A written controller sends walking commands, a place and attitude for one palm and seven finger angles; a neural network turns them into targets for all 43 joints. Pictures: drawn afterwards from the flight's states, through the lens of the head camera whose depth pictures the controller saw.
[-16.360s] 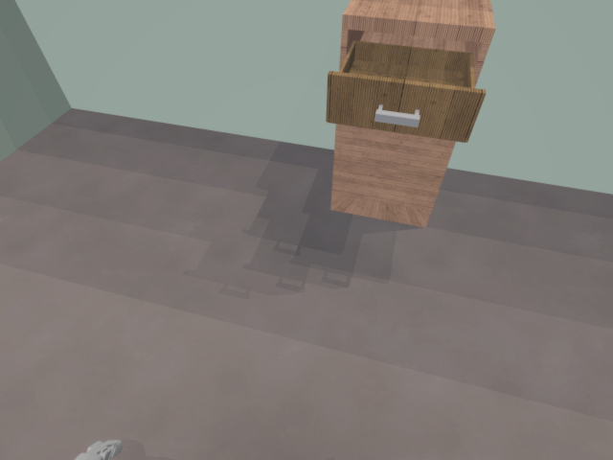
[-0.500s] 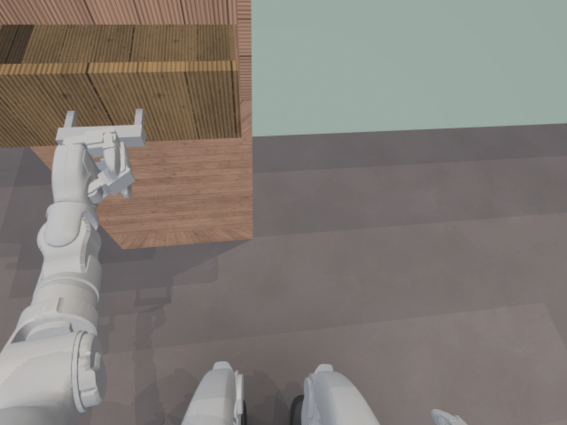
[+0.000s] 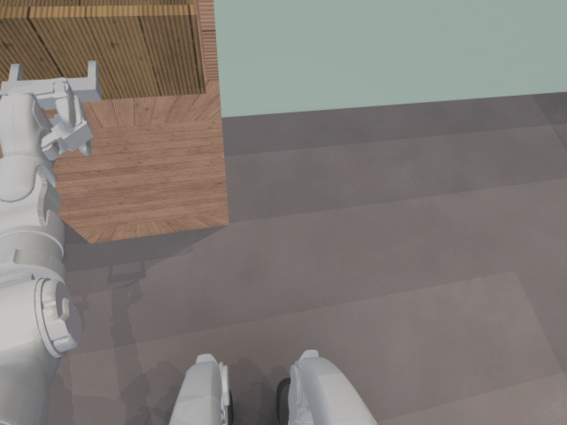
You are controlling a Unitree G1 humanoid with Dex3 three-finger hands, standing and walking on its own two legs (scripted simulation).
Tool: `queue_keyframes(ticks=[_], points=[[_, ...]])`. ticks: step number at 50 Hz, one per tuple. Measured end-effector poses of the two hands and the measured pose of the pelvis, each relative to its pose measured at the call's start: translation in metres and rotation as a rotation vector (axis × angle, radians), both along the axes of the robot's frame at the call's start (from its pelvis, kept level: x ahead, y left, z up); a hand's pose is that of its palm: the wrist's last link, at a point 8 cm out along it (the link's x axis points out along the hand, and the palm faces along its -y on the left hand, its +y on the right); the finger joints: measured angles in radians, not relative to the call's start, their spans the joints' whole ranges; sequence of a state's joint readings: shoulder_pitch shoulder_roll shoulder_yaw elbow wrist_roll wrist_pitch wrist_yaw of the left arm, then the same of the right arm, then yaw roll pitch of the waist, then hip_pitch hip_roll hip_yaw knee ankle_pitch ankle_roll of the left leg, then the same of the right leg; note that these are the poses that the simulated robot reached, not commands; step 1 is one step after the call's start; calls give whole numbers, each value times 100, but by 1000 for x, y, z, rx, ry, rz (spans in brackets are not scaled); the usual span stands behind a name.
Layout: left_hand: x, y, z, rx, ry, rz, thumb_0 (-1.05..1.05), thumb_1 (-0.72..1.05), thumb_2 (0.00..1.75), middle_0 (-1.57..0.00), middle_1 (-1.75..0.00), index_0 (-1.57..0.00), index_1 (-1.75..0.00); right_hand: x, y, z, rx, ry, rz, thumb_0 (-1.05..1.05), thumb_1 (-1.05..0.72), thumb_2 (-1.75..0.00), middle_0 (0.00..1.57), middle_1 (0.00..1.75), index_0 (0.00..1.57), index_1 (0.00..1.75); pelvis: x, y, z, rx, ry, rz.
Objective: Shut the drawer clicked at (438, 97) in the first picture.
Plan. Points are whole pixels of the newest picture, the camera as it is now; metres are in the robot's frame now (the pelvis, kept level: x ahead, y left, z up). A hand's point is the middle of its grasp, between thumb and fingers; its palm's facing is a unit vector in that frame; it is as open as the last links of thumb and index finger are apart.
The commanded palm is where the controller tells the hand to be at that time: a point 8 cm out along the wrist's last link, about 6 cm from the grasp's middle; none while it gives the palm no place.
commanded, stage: push the drawer shut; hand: left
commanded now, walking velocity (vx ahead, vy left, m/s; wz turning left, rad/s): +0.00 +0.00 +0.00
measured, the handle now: (54, 80) +0.57 +0.28 +0.06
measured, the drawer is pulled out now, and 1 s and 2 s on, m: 0.03 0.00 0.00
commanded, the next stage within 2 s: pull the fist back off the drawer in 0.78 s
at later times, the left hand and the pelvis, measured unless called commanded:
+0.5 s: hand (74, 102) +0.54 +0.25 +0.05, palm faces +0.12 -0.99 -0.04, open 3.0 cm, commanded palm +0.56 +0.27 +0.06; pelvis -0.01 +0.01 -0.01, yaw +0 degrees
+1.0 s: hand (68, 98) +0.54 +0.26 +0.06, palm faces +0.11 -0.99 -0.05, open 3.3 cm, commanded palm +0.58 +0.26 +0.06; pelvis -0.02 +0.02 -0.01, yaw +0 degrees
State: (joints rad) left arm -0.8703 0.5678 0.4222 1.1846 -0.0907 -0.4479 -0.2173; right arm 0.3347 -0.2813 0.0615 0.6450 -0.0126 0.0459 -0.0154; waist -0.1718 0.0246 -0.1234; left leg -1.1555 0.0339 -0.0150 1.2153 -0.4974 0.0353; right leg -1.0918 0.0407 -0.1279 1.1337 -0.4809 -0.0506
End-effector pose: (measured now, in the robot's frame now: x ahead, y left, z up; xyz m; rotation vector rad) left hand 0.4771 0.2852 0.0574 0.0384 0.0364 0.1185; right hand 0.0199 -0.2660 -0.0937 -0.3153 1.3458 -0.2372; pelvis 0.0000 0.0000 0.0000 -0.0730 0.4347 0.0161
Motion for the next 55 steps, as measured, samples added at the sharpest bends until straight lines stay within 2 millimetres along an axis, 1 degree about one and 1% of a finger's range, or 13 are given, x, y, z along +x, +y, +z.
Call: queue_keyframes(ticks=[16, 22, 29, 41, 55], points=[[35, 7, 1, -3, 4, -4, 0, 73, 94, -140, -160, -140, -160, -27, 12, 1, -12, 93, -18, 0, -90, -89, 20, 30, 20, 30, -1, 10, -6, -20, 47, 2], [37, 14, -1, 0, 7, -2, -3, 63, 95, -140, -160, -140, -160, -36, 17, 1, -16, 113, -16, 0, -90, -89, 20, 30, 20, 30, -4, 13, -10, -30, 55, 8], [39, 19, 0, 4, 5, -3, -2, 58, 94, -140, -160, -140, -160, -44, 20, 2, -30, 114, -7, 0, -90, -89, 20, 30, 20, 30, -12, 15, -13, -41, 62, 18], [40, 21, 3, 9, 12, -3, 2, 55, 94, -140, -160, -140, -160, -56, 21, 6, -55, 93, 9, 0, -90, -89, 20, 30, 20, 30, -21, 18, -14, -47, 71, 20], [41, 23, 3, 7, 12, -6, 2, 53, 92, -140, -160, -140, -160, -61, 23, 5, -50, 95, 12, 0, -90, -89, 20, 30, 20, 30, -23, 19, -16, -48, 73, 17]])
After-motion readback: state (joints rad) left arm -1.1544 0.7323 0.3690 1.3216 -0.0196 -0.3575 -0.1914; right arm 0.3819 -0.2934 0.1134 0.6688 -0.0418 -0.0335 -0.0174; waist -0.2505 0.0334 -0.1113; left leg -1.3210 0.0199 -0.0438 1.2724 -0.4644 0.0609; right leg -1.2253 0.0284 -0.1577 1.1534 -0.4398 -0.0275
